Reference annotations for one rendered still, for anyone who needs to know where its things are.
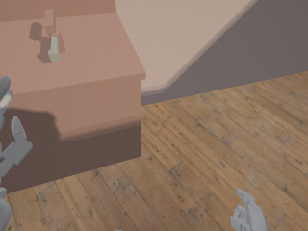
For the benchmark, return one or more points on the robot right hand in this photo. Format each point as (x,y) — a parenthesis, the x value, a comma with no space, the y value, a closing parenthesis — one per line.
(253,218)

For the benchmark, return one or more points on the left robot forearm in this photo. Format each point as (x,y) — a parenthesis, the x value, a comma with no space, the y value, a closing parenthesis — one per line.
(5,210)

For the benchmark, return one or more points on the counter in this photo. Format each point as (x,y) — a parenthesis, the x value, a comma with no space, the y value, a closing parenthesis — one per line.
(80,113)

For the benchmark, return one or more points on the tap lever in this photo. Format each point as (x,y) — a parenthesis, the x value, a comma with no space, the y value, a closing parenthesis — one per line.
(54,53)

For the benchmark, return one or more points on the robot left hand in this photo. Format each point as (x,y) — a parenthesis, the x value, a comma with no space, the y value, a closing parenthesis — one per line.
(17,150)

